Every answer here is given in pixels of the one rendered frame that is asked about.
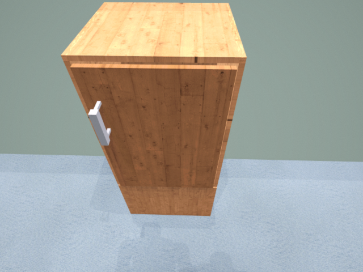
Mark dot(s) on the cupboard door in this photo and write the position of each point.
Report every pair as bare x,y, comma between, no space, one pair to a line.
167,121

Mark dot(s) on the handle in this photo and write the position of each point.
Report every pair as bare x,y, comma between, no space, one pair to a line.
98,124

